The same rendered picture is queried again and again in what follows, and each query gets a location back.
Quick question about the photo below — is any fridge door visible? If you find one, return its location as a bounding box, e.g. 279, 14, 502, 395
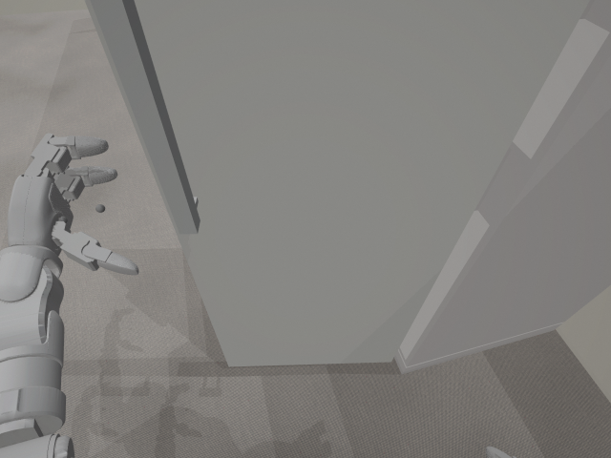
85, 0, 590, 366

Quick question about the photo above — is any left robot forearm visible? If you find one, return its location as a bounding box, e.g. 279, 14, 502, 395
0, 244, 66, 448

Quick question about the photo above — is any robot left hand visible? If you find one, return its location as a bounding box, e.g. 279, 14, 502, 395
7, 133, 138, 275

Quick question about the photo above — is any left robot upper arm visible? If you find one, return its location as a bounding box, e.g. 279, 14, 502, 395
0, 434, 74, 458

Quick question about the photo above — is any handle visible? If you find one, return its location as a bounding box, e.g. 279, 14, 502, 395
90, 0, 200, 234

